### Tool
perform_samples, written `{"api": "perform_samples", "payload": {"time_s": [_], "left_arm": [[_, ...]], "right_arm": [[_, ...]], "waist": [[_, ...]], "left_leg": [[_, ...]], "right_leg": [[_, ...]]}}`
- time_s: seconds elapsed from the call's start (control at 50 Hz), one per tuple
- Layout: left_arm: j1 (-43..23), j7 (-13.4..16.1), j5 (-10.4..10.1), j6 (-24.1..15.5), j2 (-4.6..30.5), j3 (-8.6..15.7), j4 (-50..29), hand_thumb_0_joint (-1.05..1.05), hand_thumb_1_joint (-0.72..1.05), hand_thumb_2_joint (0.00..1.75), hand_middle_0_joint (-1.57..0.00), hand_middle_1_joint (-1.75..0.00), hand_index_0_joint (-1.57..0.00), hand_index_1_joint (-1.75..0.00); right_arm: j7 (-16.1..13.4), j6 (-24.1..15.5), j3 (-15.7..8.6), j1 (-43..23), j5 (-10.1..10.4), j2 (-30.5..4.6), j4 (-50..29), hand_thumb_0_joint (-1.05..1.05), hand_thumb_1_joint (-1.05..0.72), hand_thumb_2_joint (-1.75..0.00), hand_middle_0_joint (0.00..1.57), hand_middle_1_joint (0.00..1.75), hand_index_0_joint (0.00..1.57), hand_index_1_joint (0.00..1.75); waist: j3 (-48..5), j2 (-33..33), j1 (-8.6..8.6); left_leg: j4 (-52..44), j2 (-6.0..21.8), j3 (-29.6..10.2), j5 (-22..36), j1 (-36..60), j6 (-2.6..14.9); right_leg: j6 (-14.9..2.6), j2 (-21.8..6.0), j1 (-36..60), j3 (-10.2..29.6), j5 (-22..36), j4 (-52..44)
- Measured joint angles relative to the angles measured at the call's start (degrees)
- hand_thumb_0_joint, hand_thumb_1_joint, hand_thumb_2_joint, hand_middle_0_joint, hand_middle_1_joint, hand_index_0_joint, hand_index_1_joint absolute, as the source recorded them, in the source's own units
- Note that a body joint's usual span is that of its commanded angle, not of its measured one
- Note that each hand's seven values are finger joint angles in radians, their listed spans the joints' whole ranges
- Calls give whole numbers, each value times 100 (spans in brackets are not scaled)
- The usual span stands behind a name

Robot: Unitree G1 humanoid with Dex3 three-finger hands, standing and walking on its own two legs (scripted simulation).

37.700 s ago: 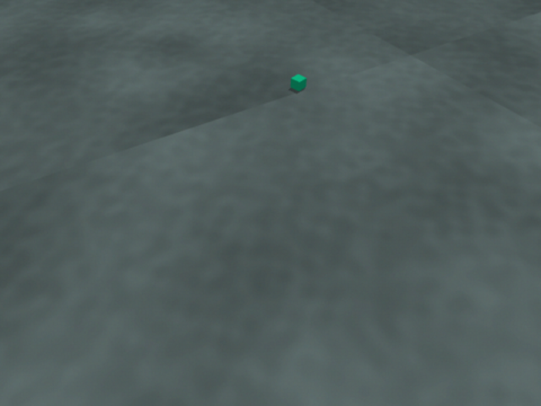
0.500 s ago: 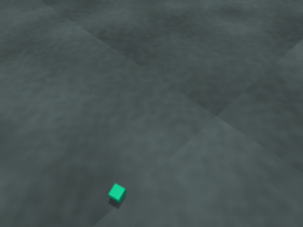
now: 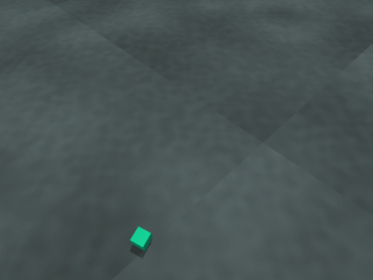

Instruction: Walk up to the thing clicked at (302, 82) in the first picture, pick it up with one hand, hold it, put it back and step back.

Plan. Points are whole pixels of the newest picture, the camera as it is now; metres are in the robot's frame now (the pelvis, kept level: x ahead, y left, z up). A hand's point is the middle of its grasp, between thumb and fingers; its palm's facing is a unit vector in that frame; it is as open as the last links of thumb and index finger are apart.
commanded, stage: stand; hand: left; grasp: from above
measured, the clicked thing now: (141, 238) +0.44 +0.24 -0.75
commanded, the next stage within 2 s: step back in 0.50 s
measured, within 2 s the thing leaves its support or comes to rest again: neither
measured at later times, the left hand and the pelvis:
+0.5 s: hand out of the picture +0.08 +0.25 -0.16, palm faces -0.02 -0.94 -0.34, open 7.4 cm; pelvis +0.00 +0.00 +0.00, yaw +0 degrees
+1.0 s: hand out of the picture +0.07 +0.30 -0.18, palm faces -0.08 -0.93 -0.35, open 7.4 cm; pelvis -0.07 +0.05 -0.01, yaw -2 degrees
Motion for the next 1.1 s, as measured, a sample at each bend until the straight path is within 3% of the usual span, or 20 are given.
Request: {"api": "perform_samples", "payload": {"time_s": [0.54, 0.64, 0.72, 0.74, 0.76, 0.78, 0.86, 0.94, 1.0, 1.1], "left_arm": [[-2, -45, -77, 31, 80, 53, -118, 1, 90, 90, -20, -30, -20, -30], [-213, -9, -124, 120, 183, 196, -471, 1, 90, 90, -20, -30, -20, -30], [-319, -4, -1, 231, 281, 240, -769, 1, 90, 90, -20, -30, -20, -30], [-343, -2, 13, 258, 318, 238, -838, 1, 90, 90, -20, -30, -20, -30], [-368, 2, 13, 284, 356, 233, -910, 1, 90, 90, -20, -30, -20, -30], [-418, 12, -8, 313, 395, 232, -978, 1, 90, 90, -20, -30, -20, -30], [-661, 144, -51, 408, 563, 284, -1213, 1, 90, 90, -20, -30, -20, -30], [-575, 172, -82, 417, 490, 224, -1311, 1, 91, 90, -20, -30, -20, -30], [-400, 132, -50, 414, 396, 197, -1368, 1, 91, 90, -20, -30, -20, -30], [-133, 67, -4, 413, 316, 220, -1397, 1, 90, 90, -20, -30, -20, -30]], "right_arm": [[53, 39, 9, 6, 44, -47, -94, 1, -90, -90, 20, 30, 20, 30], [62, 151, -100, -240, 125, -221, -477, 1, -90, -90, 20, 30, 20, 30], [101, 246, -209, -220, 108, -369, -754, 1, -90, -90, 20, 30, 20, 30], [113, 241, -227, -165, 109, -392, -809, 1, -90, -90, 20, 30, 20, 30], [117, 224, -238, -94, 106, -421, -856, 1, -90, -90, 20, 30, 20, 30], [108, 200, -256, -31, 84, -437, -884, 1, -90, -90, 20, 30, 20, 30], [59, 161, -226, 104, -31, -198, -936, 1, -90, -90, 20, 30, 20, 30], [-25, 188, -193, 235, -72, -101, -1070, 1, -90, -90, 20, 30, 20, 30], [-90, 168, -203, 221, -57, -98, -1213, 1, -90, -90, 20, 30, 20, 30], [-117, 119, -200, 154, -24, -83, -1460, 1, -90, -90, 20, 30, 20, 30]], "waist": [[24, 24, -23], [448, 60, -62], [572, -53, -60], [559, -81, -87], [535, -79, -117], [522, -84, -136], [791, -381, -109], [800, -351, -169], [830, -294, -175], [863, -233, -159]], "left_leg": [[148, 9, 27, -72, -142, 8], [1153, -18, -10, -244, -791, 208], [2221, -348, -6, -1272, -1138, 428], [2208, -381, 19, -1177, -1109, 463], [1977, -360, 38, -724, -1013, 479], [1797, -356, 20, -908, -946, 449], [1745, -441, 88, -930, -967, 501], [1444, -391, 107, -649, -965, 548], [1373, -384, 219, -549, -969, 582], [1550, -374, 432, -520, -1085, 596]], "right_leg": [[-18, 7, -171, 31, -82, 182], [-33, 5, -563, 39, -156, 640], [36, -147, -958, 169, -246, 1065], [69, -179, -1068, 175, -286, 1191], [108, -182, -1187, 162, -342, 1344], [77, -178, -1345, 164, -400, 1556], [-219, 379, -1849, 951, -1804, 3047], [-242, 797, -2106, 1052, -1858, 4084], [-152, 797, -2015, 1001, -1713, 4230], [-52, 560, -1549, 818, -1658, 3397]]}}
